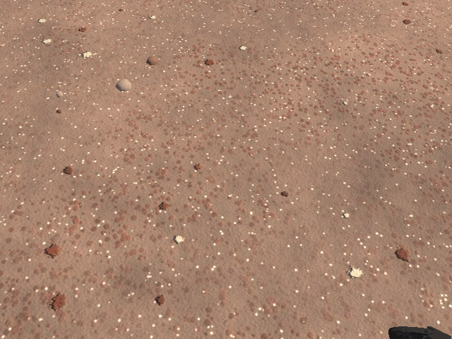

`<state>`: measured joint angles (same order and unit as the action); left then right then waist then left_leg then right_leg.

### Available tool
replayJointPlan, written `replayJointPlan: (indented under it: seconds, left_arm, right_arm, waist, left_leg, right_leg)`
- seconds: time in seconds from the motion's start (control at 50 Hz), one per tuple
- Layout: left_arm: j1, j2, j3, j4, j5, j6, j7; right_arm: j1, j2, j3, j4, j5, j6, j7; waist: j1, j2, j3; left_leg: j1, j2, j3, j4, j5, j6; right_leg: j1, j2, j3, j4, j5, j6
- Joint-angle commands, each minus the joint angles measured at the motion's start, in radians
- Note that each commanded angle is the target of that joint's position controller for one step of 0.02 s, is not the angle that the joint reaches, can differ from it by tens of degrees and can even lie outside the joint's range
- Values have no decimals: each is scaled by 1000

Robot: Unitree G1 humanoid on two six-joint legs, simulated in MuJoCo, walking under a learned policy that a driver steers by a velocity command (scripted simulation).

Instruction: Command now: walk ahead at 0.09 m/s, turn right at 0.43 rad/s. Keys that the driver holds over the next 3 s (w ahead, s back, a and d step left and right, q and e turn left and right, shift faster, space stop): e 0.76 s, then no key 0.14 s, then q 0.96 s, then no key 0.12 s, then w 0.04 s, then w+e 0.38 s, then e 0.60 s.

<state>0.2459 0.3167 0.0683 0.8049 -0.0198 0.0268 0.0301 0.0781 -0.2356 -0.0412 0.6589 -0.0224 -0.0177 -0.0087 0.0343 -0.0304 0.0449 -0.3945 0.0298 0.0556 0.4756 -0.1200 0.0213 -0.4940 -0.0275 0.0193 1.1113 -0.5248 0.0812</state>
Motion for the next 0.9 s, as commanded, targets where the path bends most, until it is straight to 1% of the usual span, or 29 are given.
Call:
replayJointPlan:
  seconds: [0.02,0.08,0.14,0.18,0.2,0.22,0.24,0.26,0.28,0.3,0.32,0.34,0.38,0.42,0.48,0.54,0.62,0.66,0.68,0.7,0.72,0.74,0.76,0.78,0.8,0.82,0.84,0.86,0.9]
  left_arm:
    - [101,54,24,-58,7,31,13]
    - [30,39,14,-98,13,31,-5]
    - [1,65,21,-125,12,34,-26]
    - [25,72,28,-124,13,35,-38]
    - [51,78,35,-113,17,34,-40]
    - [74,109,47,-109,25,33,-35]
    - [74,228,73,-135,26,30,-13]
    - [53,273,73,-170,56,13,-20]
    - [39,237,64,-173,66,-10,-27]
    - [-9,212,58,-176,50,-25,-26]
    - [-55,177,49,-184,29,-27,-20]
    - [-84,156,41,-191,16,-25,-13]
    - [-75,134,30,-200,19,-21,-1]
    - [-54,138,33,-203,17,-19,7]
    - [-39,157,42,-209,12,-10,15]
    - [-48,170,50,-222,15,-1,12]
    - [-72,172,53,-238,10,9,0]
    - [-94,169,53,-246,1,15,-2]
    - [-113,165,52,-251,-6,19,0]
    - [-120,153,49,-257,-12,22,4]
    - [-85,109,38,-260,-4,22,4]
    - [-37,86,35,-280,-6,14,0]
    - [-34,176,61,-264,13,3,-1]
    - [-25,210,77,-243,9,4,-3]
    - [-13,189,77,-221,9,12,-1]
    - [-10,162,71,-213,13,20,2]
    - [-13,130,61,-213,10,25,0]
    - [-28,109,53,-221,5,24,-1]
    - [-70,82,39,-239,2,19,-1]
  right_arm:
    - [-33,-151,-50,-37,-7,-9,-11]
    - [-42,-168,-59,-17,3,-8,-23]
    - [-26,-197,-68,6,16,3,-25]
    - [-37,-209,-72,19,35,13,-24]
    - [-25,-198,-71,32,43,18,-25]
    - [20,-164,-65,56,42,24,-23]
    - [60,-105,-50,46,5,29,-17]
    - [-43,-136,-58,-2,0,28,-27]
    - [-79,-167,-68,-3,13,29,-34]
    - [-53,-172,-74,9,22,32,-39]
    - [-24,-173,-80,36,14,35,-48]
    - [-9,-179,-84,45,7,36,-53]
    - [10,-163,-83,50,14,29,-48]
    - [0,-146,-76,47,21,23,-45]
    - [-31,-129,-66,37,23,17,-38]
    - [-35,-135,-63,36,28,10,-26]
    - [-14,-151,-66,38,35,-6,-9]
    - [15,-155,-68,42,37,-15,0]
    - [47,-156,-70,51,36,-19,5]
    - [81,-171,-77,63,32,-21,6]
    - [105,-230,-90,60,17,-17,1]
    - [73,-309,-103,58,-4,-3,-4]
    - [55,-251,-91,34,-17,-7,-5]
    - [14,-199,-73,18,-9,-8,-10]
    - [-23,-173,-66,14,4,-6,-13]
    - [-28,-162,-60,13,19,-5,-15]
    - [-17,-161,-55,18,23,-2,-18]
    - [0,-166,-54,24,20,2,-19]
    - [35,-172,-55,34,16,10,-22]
  waist:
    - [14,195,-136]
    - [-5,180,-150]
    - [-14,179,-161]
    - [11,167,-155]
    - [19,144,-151]
    - [17,58,-117]
    - [-26,-261,-84]
    - [20,-296,-74]
    - [31,-188,-87]
    - [-4,-145,-79]
    - [-25,-96,-91]
    - [-38,-105,-99]
    - [-45,-103,-140]
    - [-34,-90,-152]
    - [-15,-102,-145]
    - [-8,-121,-130]
    - [-8,-132,-136]
    - [-25,-133,-145]
    - [-50,-127,-148]
    - [-65,-110,-153]
    - [-47,14,-180]
    - [14,298,-131]
    - [-17,261,-123]
    - [-4,186,-112]
    - [10,153,-92]
    - [0,152,-80]
    - [-7,155,-73]
    - [-17,162,-70]
    - [-45,186,-87]
  left_leg:
    - [91,252,-150,-215,146,214]
    - [101,268,-95,-212,140,212]
    - [141,301,-85,-186,120,199]
    - [142,296,-57,-132,66,156]
    - [119,269,-27,-76,-7,115]
    - [51,216,30,47,-122,42]
    - [-173,70,148,368,-397,-76]
    - [-302,-40,-8,572,-565,-95]
    - [-313,-21,-89,665,-504,-77]
    - [-321,-7,-112,672,-405,-61]
    - [-318,4,-122,662,-336,-62]
    - [-297,2,-123,665,-289,-70]
    - [-253,-20,-124,677,-232,-84]
    - [-257,-30,-132,596,-205,-94]
    - [-226,-39,-146,429,-195,-110]
    - [-141,-54,-150,319,-220,-112]
    - [-44,-75,-156,198,-251,-96]
    - [19,-80,-152,85,-218,-80]
    - [86,-79,-140,-27,-139,-67]
    - [186,-45,-144,-127,-19,-48]
    - [314,119,-272,-152,54,14]
    - [350,305,-500,-169,268,169]
    - [293,395,-561,-174,309,268]
    - [262,343,-472,-159,286,250]
    - [249,269,-380,-145,241,204]
    - [260,235,-336,-139,229,185]
    - [259,218,-300,-137,269,188]
    - [259,198,-264,-141,288,193]
    - [319,193,-239,-133,304,202]
  right_leg:
    - [16,-38,-8,-19,90,11]
    - [78,-54,-20,-185,172,-18]
    - [133,-46,-45,-294,189,-49]
    - [209,-23,-80,-436,252,-85]
    - [270,4,-92,-516,297,-111]
    - [327,-6,-27,-627,378,-151]
    - [417,-254,327,-746,669,-256]
    - [333,-365,520,-813,676,-421]
    - [320,-320,461,-825,592,-410]
    - [322,-268,388,-812,544,-352]
    - [332,-229,345,-797,508,-303]
    - [323,-210,317,-788,548,-286]
    - [337,-182,292,-774,626,-287]
    - [383,-172,296,-763,638,-289]
    - [405,-161,333,-754,567,-293]
    - [352,-154,385,-751,512,-307]
    - [340,-142,470,-724,581,-311]
    - [349,-125,501,-695,628,-296]
    - [332,-100,497,-672,620,-272]
    - [280,-65,477,-641,542,-233]
    - [163,5,394,-509,310,-178]
    - [-57,182,178,-333,-55,-112]
    - [-97,124,155,-85,-125,-60]
    - [-84,100,161,16,-62,-43]
    - [-82,94,152,58,-7,-25]
    - [-105,98,152,93,39,-10]
    - [-103,101,145,104,60,2]
    - [-92,103,120,75,77,9]
    - [-83,87,93,-49,88,19]
